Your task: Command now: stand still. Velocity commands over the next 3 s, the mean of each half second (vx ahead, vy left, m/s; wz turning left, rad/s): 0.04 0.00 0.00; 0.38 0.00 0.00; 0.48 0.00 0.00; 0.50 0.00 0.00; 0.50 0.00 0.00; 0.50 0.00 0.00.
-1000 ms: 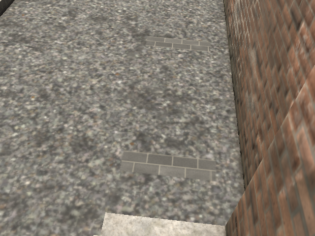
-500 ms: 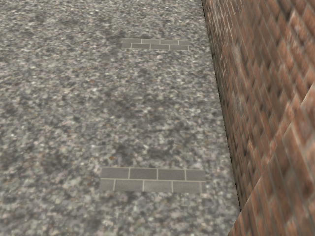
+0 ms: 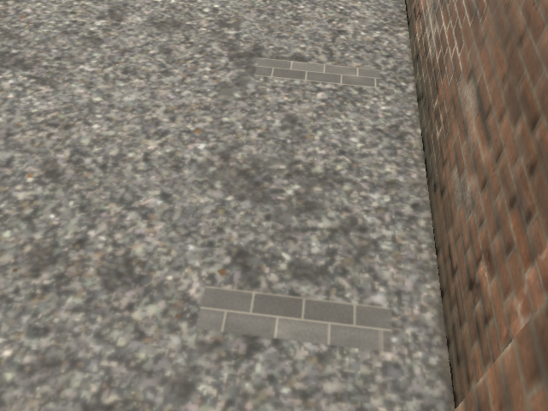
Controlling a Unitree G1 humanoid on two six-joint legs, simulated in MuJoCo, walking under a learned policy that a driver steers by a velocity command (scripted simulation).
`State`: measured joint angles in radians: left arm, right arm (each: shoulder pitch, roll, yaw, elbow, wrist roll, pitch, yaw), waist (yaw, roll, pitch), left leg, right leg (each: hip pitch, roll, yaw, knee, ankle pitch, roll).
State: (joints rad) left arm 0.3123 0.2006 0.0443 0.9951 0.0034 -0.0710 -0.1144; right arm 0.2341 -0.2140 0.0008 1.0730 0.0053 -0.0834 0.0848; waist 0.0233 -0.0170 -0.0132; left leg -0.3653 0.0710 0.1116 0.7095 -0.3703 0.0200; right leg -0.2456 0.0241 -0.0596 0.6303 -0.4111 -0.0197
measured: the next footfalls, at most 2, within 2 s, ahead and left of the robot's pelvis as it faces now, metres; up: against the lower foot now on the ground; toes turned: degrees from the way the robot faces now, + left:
right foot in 0.92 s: +0.22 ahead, -0.21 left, -0.22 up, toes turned -1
left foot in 1.46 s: +0.47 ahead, +0.03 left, -0.43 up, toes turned +7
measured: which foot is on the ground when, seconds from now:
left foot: down 0.00-0.92, up 0.94-1.00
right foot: down 0.00-0.52, up 0.54-0.90, down 0.92-1.00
